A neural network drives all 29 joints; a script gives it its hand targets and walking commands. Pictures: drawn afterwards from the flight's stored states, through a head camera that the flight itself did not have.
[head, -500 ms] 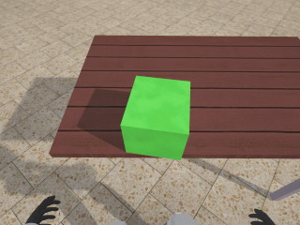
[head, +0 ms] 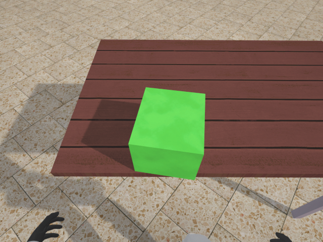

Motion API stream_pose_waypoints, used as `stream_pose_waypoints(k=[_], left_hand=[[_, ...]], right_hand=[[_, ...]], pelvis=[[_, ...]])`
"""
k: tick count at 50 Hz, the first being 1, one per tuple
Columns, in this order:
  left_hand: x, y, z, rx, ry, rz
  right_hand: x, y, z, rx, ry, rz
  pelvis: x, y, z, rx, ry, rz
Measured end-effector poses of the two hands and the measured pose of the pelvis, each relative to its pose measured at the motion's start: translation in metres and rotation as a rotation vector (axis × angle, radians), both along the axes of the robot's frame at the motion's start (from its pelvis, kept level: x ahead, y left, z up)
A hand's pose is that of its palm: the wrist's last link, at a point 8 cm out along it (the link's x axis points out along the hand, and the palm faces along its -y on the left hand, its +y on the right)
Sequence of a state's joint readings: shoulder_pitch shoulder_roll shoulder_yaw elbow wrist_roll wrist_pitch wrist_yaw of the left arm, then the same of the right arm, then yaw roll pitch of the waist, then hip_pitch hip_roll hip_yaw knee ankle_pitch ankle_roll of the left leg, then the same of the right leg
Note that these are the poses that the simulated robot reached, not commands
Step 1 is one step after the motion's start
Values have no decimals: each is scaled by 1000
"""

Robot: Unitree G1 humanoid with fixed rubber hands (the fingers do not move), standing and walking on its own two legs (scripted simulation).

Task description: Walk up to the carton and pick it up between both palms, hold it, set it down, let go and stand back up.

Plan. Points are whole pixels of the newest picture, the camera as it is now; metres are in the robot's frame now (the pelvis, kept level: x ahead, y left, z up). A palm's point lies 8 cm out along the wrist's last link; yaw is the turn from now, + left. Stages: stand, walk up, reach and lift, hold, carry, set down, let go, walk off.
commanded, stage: walk up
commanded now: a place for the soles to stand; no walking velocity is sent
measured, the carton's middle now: (169, 132) +0.39 -0.02 +0.02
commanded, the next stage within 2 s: reach and lift in 0.52 s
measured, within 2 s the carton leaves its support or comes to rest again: neither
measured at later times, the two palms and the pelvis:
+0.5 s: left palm out of the picture +0.13 +0.31 -0.08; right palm out of the picture +0.09 -0.33 -0.10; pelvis +0.00 +0.00 +0.00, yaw +0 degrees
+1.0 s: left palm (51, 223) +0.17 +0.27 -0.04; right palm (280, 239) +0.14 -0.28 -0.07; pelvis +0.00 -0.01 +0.01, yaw +0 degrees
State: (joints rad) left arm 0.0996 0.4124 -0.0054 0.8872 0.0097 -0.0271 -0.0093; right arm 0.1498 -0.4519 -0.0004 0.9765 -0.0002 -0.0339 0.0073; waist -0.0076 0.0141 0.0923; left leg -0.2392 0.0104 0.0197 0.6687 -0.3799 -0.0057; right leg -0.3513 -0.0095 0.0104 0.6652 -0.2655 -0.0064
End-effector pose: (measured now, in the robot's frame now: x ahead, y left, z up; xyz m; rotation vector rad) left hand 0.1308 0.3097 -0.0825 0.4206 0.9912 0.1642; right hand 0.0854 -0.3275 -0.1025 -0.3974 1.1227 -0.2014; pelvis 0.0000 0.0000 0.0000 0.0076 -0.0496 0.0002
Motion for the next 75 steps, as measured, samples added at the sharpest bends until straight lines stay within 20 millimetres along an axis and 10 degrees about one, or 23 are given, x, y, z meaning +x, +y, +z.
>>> stream_pose_waypoints(k=[26, 32, 42, 75], left_hand=[[4, 2, 2, -1, -10, 4], [15, -9, -2, 2, 130, 111], [55, -40, 26, -70, -55, 86], [39, -69, 94, -152, -422, 30]], right_hand=[[5, 2, 3, 0, -8, -1], [32, 7, 7, 61, -141, 20], [60, 27, 20, 93, -286, 72], [63, 58, 105, 152, -660, 21]], pelvis=[[3, 2, 1, -3, -10, 0], [0, 1, 0, -3, 0, 1], [0, 0, 1, -2, -54, 0], [1, -29, 12, 26, -174, -9]])
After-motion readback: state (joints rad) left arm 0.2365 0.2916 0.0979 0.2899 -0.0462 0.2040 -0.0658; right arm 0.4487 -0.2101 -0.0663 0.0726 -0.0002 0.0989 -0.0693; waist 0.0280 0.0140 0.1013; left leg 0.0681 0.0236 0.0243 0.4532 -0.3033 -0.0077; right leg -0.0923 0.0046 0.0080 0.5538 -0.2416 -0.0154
